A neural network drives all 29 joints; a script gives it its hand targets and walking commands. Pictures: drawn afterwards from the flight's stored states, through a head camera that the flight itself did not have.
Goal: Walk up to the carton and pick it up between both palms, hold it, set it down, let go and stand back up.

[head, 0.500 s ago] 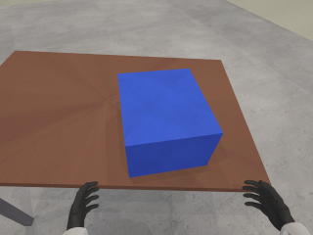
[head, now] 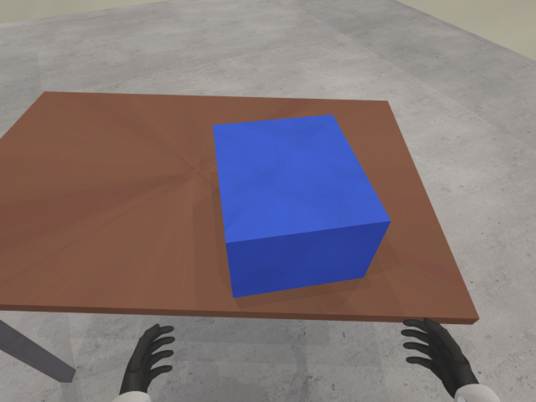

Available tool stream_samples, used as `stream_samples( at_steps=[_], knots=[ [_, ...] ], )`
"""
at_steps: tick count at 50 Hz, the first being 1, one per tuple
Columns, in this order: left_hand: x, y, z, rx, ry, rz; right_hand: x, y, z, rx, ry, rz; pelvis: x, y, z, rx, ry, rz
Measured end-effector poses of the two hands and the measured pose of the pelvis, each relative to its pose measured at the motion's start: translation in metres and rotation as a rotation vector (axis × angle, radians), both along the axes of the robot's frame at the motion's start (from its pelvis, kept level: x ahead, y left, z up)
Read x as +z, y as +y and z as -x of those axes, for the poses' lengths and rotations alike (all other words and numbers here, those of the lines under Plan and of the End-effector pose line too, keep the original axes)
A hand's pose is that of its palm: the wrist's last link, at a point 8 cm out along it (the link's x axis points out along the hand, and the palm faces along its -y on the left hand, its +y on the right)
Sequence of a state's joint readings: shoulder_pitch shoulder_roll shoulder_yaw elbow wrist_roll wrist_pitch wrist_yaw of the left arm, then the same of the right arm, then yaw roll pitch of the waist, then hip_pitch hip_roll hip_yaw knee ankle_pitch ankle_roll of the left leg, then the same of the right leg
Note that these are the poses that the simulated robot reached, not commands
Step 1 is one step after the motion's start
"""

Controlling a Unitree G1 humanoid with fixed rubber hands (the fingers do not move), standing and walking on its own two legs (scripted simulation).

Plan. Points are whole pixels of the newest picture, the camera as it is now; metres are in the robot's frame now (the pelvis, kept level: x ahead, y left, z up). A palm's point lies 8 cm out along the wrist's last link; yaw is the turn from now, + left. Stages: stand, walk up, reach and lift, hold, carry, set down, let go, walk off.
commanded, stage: set down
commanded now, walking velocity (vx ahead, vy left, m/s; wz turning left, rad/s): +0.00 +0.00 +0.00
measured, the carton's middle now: (286, 199) +0.47 -0.02 +0.01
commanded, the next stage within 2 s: let go in 0.62 s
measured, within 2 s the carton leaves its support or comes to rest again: neither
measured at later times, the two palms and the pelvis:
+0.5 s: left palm (125, 388) +0.16 +0.22 -0.06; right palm (427, 388) +0.17 -0.23 -0.07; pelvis +0.01 +0.01 +0.00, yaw +0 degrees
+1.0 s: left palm (119, 387) +0.17 +0.24 -0.08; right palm (412, 397) +0.16 -0.21 -0.08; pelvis +0.00 +0.01 +0.00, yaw +0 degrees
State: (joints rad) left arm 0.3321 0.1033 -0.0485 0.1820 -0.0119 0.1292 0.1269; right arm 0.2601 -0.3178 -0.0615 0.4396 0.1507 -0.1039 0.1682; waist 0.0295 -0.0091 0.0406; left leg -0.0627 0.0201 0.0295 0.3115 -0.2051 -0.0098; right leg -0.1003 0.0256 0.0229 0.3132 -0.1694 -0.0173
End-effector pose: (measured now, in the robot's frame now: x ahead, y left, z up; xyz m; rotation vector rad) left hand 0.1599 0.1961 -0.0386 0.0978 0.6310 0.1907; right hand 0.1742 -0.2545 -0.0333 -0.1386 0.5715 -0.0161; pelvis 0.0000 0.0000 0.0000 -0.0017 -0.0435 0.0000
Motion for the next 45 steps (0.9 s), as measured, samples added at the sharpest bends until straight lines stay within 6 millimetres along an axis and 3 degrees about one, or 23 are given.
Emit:
stream_samples(
  at_steps=[10,24,34,45],
  knots=[
    [-0.016,0.007,-0.002,-0.009,0.054,0.003,-0.009,0.008,0.0,0.005,0.056,0.032,-0.001,-0.002,-0.002,0.006,0.0,0.001],
    [-0.025,0.025,-0.001,-0.041,0.118,-0.029,-0.034,0.028,0.009,-0.022,0.089,0.024,-0.002,0.007,-0.01,0.0,-0.003,0.008],
    [-0.036,0.032,-0.004,-0.061,0.16,-0.018,-0.038,0.031,0.001,-0.022,0.087,0.064,-0.003,0.009,-0.008,0.0,-0.015,0.009],
    [-0.044,0.038,-0.006,-0.091,0.18,-0.018,-0.046,0.043,0.014,-0.035,0.119,0.081,-0.004,0.012,-0.006,0.0,-0.037,0.012]
  ],
)
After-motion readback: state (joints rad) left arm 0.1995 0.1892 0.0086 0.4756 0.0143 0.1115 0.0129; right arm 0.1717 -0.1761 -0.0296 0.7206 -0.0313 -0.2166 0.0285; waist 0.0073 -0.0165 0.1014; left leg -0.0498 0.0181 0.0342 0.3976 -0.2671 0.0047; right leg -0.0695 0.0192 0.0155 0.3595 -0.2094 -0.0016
